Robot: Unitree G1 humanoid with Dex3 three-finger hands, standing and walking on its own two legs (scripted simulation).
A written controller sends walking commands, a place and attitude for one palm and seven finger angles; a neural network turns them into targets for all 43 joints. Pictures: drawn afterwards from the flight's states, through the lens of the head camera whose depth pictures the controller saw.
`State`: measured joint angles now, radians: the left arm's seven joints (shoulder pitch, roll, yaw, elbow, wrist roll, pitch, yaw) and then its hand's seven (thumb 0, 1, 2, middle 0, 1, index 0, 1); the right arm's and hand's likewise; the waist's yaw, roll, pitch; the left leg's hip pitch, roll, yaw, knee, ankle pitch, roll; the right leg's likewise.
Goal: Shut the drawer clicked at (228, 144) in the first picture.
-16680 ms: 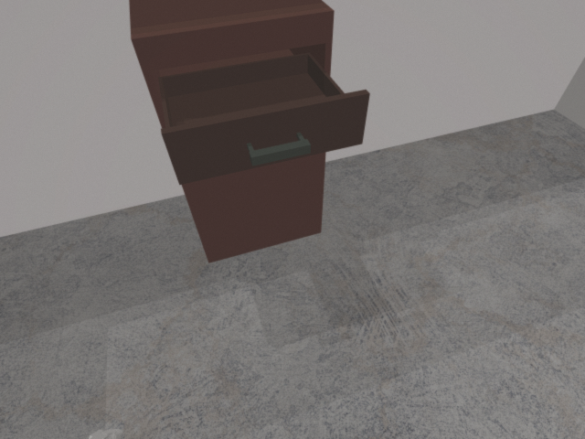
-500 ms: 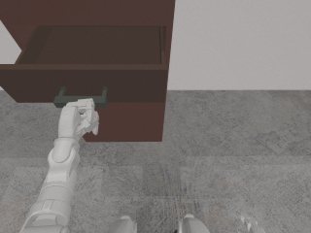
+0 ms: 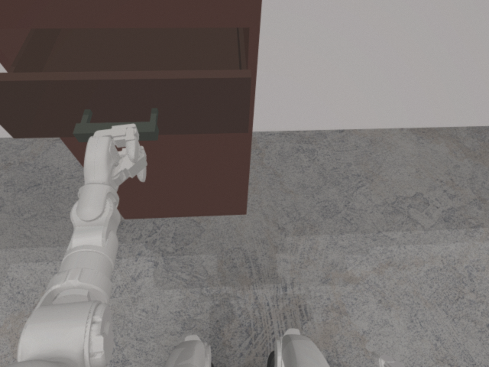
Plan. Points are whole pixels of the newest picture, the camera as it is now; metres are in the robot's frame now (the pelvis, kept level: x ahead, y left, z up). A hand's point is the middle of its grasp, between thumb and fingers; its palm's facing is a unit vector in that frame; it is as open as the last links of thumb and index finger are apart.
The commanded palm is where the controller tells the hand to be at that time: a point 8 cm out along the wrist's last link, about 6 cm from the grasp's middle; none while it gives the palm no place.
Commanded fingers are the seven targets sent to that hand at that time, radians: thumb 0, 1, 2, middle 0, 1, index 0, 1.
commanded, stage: push the drawer shut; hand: left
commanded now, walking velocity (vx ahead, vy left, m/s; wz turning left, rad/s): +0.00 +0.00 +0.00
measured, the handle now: (119, 123) +0.52 +0.21 +0.06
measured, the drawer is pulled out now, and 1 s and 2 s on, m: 0.13 0.01 0.00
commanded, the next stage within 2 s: pull the fist back off the drawer in 1.34 s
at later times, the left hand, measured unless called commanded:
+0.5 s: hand (147, 131) +0.49 +0.16 +0.06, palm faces +0.04 -1.00 -0.05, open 3.4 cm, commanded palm +0.48 +0.21 +0.06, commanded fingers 0.00 0.90 0.90 -1.40 -1.60 -1.40 -1.60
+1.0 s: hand (146, 103) +0.56 +0.17 +0.06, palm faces +0.03 -1.00 -0.03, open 3.2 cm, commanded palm +0.55 +0.21 +0.06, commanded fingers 0.00 0.90 0.90 -1.40 -1.60 -1.40 -1.60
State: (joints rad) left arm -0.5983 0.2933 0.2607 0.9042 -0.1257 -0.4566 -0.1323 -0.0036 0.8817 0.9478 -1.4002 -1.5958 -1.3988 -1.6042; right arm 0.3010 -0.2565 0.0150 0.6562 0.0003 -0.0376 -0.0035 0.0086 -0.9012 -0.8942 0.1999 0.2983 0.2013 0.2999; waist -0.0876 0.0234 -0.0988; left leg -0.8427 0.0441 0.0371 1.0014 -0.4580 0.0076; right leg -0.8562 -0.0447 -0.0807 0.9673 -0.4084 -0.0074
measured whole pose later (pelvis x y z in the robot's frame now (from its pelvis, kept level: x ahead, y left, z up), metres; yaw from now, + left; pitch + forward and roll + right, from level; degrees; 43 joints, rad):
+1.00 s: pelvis +0.00 +0.01 -0.02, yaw -2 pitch +26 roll -4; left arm -1.07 0.57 0.43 1.27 -0.01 -0.40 -0.15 0.02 0.83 0.91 -1.40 -1.60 -1.40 -1.60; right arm 0.40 -0.27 0.05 0.64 -0.06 0.05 0.02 0.00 -0.90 -0.89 0.20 0.30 0.20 0.30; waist -0.24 0.04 -0.09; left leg -1.07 0.07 0.02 1.10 -0.48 0.02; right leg -1.06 -0.02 -0.09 1.00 -0.39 0.00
